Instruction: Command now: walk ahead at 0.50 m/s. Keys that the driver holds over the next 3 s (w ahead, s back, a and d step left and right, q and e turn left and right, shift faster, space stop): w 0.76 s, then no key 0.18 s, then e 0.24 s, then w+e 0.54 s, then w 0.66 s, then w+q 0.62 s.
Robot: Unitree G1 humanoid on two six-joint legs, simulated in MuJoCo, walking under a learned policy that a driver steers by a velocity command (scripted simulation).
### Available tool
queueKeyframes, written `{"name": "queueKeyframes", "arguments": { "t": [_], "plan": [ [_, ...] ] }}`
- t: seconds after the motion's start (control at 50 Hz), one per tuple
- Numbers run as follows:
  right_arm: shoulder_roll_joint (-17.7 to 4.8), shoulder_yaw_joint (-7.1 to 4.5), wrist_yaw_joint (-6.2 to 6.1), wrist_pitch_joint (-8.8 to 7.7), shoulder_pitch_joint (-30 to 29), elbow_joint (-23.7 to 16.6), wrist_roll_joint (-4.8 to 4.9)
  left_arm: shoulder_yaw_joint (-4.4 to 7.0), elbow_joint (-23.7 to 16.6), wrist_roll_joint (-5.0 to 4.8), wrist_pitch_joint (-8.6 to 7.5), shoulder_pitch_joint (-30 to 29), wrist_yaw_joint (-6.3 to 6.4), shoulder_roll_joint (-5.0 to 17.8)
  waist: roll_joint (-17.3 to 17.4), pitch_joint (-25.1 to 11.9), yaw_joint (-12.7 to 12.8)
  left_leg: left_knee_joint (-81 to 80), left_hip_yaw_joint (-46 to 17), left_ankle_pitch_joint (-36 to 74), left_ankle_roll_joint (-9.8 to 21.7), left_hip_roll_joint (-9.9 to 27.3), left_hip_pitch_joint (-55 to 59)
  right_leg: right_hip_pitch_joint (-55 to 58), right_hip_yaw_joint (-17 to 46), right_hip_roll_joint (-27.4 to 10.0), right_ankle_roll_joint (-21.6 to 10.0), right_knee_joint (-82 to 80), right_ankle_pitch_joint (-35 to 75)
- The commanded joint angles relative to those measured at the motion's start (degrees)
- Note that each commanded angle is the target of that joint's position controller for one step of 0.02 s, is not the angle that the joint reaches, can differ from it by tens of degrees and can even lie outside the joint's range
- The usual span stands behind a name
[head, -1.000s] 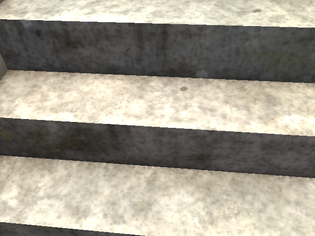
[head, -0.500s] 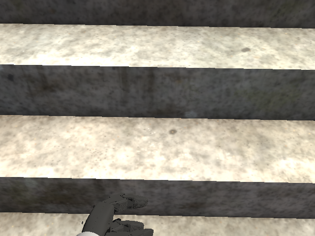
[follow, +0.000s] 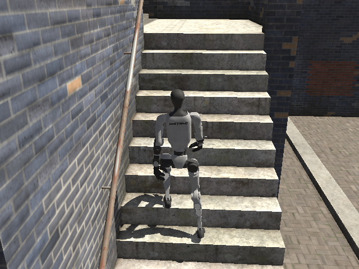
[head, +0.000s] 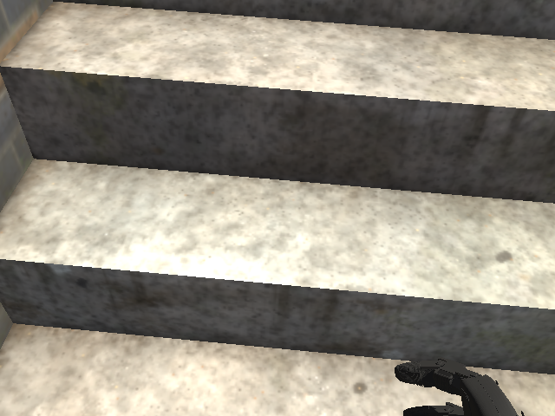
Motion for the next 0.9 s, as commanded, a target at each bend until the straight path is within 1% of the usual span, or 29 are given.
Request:
{"name": "queueKeyframes", "arguments": {
  "t": [0.02, 0.04, 0.06, 0.08, 0.1, 0.12, 0.14, 0.18, 0.22, 0.3, 0.38, 0.4, 0.44, 0.48, 0.5, 0.54, 0.56, 0.58, 0.6, 0.62, 0.64, 0.66, 0.68, 0.7, 0.74, 0.76, 0.8, 0.86, 0.9],
  "plan": [
    [-22.77, -7.34, -1.33, 1.01, 43.78, 10.68, -3.43, 2.59, -0.94, 1.08, 1.51, 1.3, -2.52, 6.01, 21.87, -12.92, -17.13, -62.08, -66.65, -15.73, 15.11, 13.41, 57.6, -39.27, 14.82, 13.28, -7.0, 58.42, 14.5],
    [-21.84, -7.27, -1.67, -0.8, 39.72, 12.8, -2.47, 2.91, -0.99, -1.97, 2.54, -0.93, -0.71, 4.59, 25.51, -4.06, -13.04, -64.3, -65.23, -31.06, 7.19, 12.76, 49.8, -49.03, 23.61, 15.29, -8.74, 77.89, 18.88],
    [-17.39, -6.6, -1.26, -1.71, 30.47, 13.99, -1.13, 1.8, -1.16, -2.04, 3.32, -1.26, 1.14, 1.51, 28.18, 0.41, -6.68, -59.97, -54.84, -30.76, 4.47, 11.06, 41.08, -52.69, 24.27, 15.2, -10.61, 86.26, 20.7],
    [-12.36, -6.27, -1.06, -2.2, 21.61, 14.98, 0.23, 0.86, -1.27, -2.56, 3.15, -0.52, 2.06, 1.12, 15.04, 3.61, -2.16, -58.24, -46.17, -23.79, 3.95, 9.78, 35.46, -53.03, 21.85, 14.41, -10.24, 91.52, 20.16],
    [-6.73, -4.94, -1.23, -2.26, 14.34, 16.24, 0.61, 0.41, -1.87, -2.74, 2.55, -0.82, 2.52, 1.38, 6.72, 4.95, 1.36, -57.57, -40.05, -17.89, 2.8, 9.29, 32.4, -54.29, 20.63, 13.11, -10.05, 91.6, 19.03],
    [-2.38, -3.94, -1.47, -2.17, 8.83, 15.74, 0.37, 0.0, -1.25, -3.22, 2.57, -0.6, 2.94, 1.26, 3.51, 4.76, 3.17, -57.79, -34.68, -12.24, 1.72, 8.44, 30.08, -54.11, 20.26, 11.2, -9.16, 91.14, 17.11],
    [-1.37, -3.48, -0.9, -2.47, 10.16, 16.75, -1.97, -0.16, -1.69, -3.73, 2.78, -0.85, 3.9, 1.85, 2.27, 4.52, 4.28, -57.9, -29.05, -4.11, 0.11, 8.86, 30.05, -55.56, 19.01, 9.61, -7.59, 89.94, 18.36],
    [-2.47, -4.53, -0.48, -3.76, 11.97, 16.35, -2.87, -0.09, -3.73, -4.84, 2.65, -4.74, 4.51, 1.77, 5.09, 5.42, 3.73, -61.14, -18.46, 7.11, -1.55, 7.02, 32.94, -57.55, 15.15, 8.93, -7.07, 89.85, 15.23],
    [-3.38, -5.19, -0.19, -4.38, 17.61, 17.56, -4.1, -0.68, -4.17, -4.44, 2.98, -6.78, 3.76, 1.23, 10.98, 5.49, 2.13, -63.7, -13.83, 10.1, 2.87, 5.48, 35.07, -60.68, 8.23, 9.24, -7.06, 104.23, 10.14],
    [-0.25, -3.32, 0.28, -4.44, 31.99, 23.34, -5.03, -3.08, -9.15, -2.9, 3.4, -15.31, 4.84, 0.92, 7.16, 10.05, -0.16, -64.19, -18.41, 7.48, 5.99, 9.59, 50.56, -83.96, 10.86, 8.87, -12.16, 118.02, 5.84],
    [-2.39, -3.16, 1.18, -5.93, 34.87, 22.41, -6.65, -3.99, -16.05, -3.34, 5.2, -25.89, 6.41, 2.94, 6.4, 9.61, -1.92, -72.14, -15.41, 9.82, 9.3, 11.44, 52.88, -85.62, 0.98, 1.46, -7.58, 97.88, 9.07],
    [-1.51, -2.98, 1.29, -6.19, 38.24, 23.16, -6.54, -4.31, -17.52, -3.07, 6.4, -27.37, 6.87, 1.69, 8.55, 9.81, -2.7, -74.12, -16.54, 10.85, 10.46, 12.54, 54.05, -86.88, -0.36, 0.01, -6.92, 95.99, 9.31],
    [-1.78, -2.84, 2.55, -5.62, 40.75, 24.05, -4.13, -5.06, -20.22, -1.99, 8.58, -32.32, 6.35, -0.35, 10.89, 9.15, -2.84, -78.16, -14.62, 18.65, 11.81, 14.47, 51.53, -79.01, -5.05, -1.08, -7.0, 92.45, -0.1],
    [-3.49, -2.87, 3.57, -5.85, 30.48, 18.86, -2.42, -4.61, -21.79, -0.9, 9.37, -36.75, 4.72, 1.54, 10.84, 6.85, -0.26, -83.23, -6.59, 49.18, 12.8, 12.65, 35.9, -48.22, -10.13, 3.08, -7.02, 73.9, -10.04],
    [-8.82, -3.58, 3.47, -6.76, 32.25, 20.67, -1.93, -4.76, -22.89, -0.93, 10.56, -36.78, 3.91, 0.58, 14.66, 3.08, 2.27, -79.28, -7.36, 86.42, 14.91, 15.88, 39.91, -42.13, -11.61, 6.79, -6.64, 72.57, -9.79],
    [-15.27, -5.89, 3.45, -7.71, 30.64, 20.52, 0.91, -3.8, -21.61, -0.11, 10.65, -28.82, 2.45, 2.27, 15.68, -1.45, 5.95, -69.47, -5.18, 120.43, 15.4, 17.44, 63.05, -42.25, -14.6, 13.09, -4.74, 54.23, -17.2],
    [-15.94, -6.87, 4.82, -7.65, 32.04, 22.13, 1.01, -3.35, -21.73, -0.61, 10.36, -26.76, 2.62, 3.75, 16.92, -2.3, 6.22, -63.99, -5.22, 128.75, 16.1, 17.38, 71.13, -39.97, -15.17, 14.72, -4.88, 42.04, -19.36],
    [-12.78, -6.88, 5.98, -7.59, 38.04, 23.74, -2.67, -1.97, -17.98, -0.47, 10.4, -17.21, 3.46, 6.33, 11.56, -11.62, 4.99, -52.1, -3.04, 131.13, 13.77, 13.74, 69.67, -25.35, -8.73, 13.17, -8.15, 41.64, -6.31],
    [-7.91, -6.2, 7.25, -6.93, 39.81, 23.8, -4.54, -1.27, -13.03, -0.64, 10.72, -5.44, 4.45, 7.71, 3.02, -16.64, 7.64, -39.56, -7.95, 110.47, 12.43, 9.13, 49.8, -4.14, 10.75, 7.16, -14.34, 31.31, -3.81],
    [-1.56, -5.22, 7.98, -5.44, 32.85, 22.26, -3.34, 0.66, -7.98, 2.02, 10.82, 6.15, 5.48, 12.55, -10.62, -12.12, 13.01, -20.15, -10.32, 48.45, 9.32, -2.32, 24.79, 5.12, 34.54, -1.23, -19.18, 9.31, -17.8],
    [-3.68, -7.93, 0.72, -8.15, 22.49, 13.18, 0.76, 3.33, -6.01, -1.72, 8.09, 2.64, 10.13, 11.82, -5.88, -7.75, 8.96, 11.32, -11.47, 28.98, 6.06, -4.92, 21.34, 2.62, 50.01, -4.34, -18.24, 4.13, -42.29],
    [-0.36, -6.01, 2.76, -4.86, 24.24, 20.65, 1.96, -0.07, -4.21, 2.43, 7.13, 6.52, 7.12, 8.86, -10.94, 3.47, 11.93, 23.77, -28.82, 42.35, 9.33, -7.0, 1.87, -6.22, 48.95, -4.65, -12.4, 2.12, -44.92],
    [-2.02, -6.82, 2.39, -4.83, 20.63, 17.25, 1.18, 0.53, -2.62, 2.3, 5.57, 2.78, 6.07, 6.03, -2.35, 7.37, 8.36, 29.31, -29.48, 41.7, 11.5, -9.1, -2.29, -5.88, 41.75, -3.35, -9.44, 2.77, -37.21],
    [-1.7, -6.71, 1.49, -4.48, 20.5, 16.32, 1.77, 0.22, -1.22, 0.45, 5.02, -1.89, 5.34, 4.04, 6.18, 7.84, 4.38, 32.65, -29.95, 42.49, 12.83, -9.33, -4.31, -8.16, 35.22, -3.75, -6.23, 3.84, -25.1],
    [1.78, -5.22, 0.43, -4.02, 22.32, 15.1, 1.96, -1.3, -1.83, -0.85, 4.28, -10.82, 4.28, -1.98, 6.97, 7.37, -1.85, 34.87, -26.9, 38.33, 13.72, -7.6, -8.64, -10.56, 18.26, -1.16, -4.13, 4.62, -6.55],
    [0.21, -5.25, 0.29, -3.48, 22.42, 13.92, 1.34, -2.0, -1.31, 0.39, 4.22, -10.28, 3.51, -2.59, 6.81, 5.03, -4.54, 35.48, -23.93, 39.58, 12.98, -5.71, -11.66, -8.1, 12.86, -0.63, -2.32, 4.12, -1.57],
    [0.33, -5.1, 0.54, -3.51, 17.87, 11.15, 2.97, -1.37, -3.13, 1.47, 3.54, -12.4, 3.02, -0.41, 2.9, 5.22, -6.15, 39.45, -15.48, 32.53, 10.72, -4.09, -8.69, -13.77, 3.37, 1.17, -2.27, -1.55, 3.11],
    [0.67, -3.35, 0.76, -3.62, 12.39, 8.58, 2.31, -1.83, -2.39, 3.3, 2.91, -5.3, 4.21, -0.53, 2.04, 6.14, -4.15, 49.67, -11.96, 27.08, 11.28, -4.11, -14.94, -13.16, 1.63, 1.35, -5.29, -3.99, 3.27],
    [-1.31, -3.02, -1.02, -2.14, 2.49, 2.21, 2.4, -2.14, -1.4, 5.0, 2.8, 1.2, 3.12, 0.63, 4.54, 3.7, -1.93, 31.35, -9.65, 35.28, 9.76, -0.78, -15.07, -9.63, -0.8, 1.32, -4.11, -4.79, 6.18]
  ]
}}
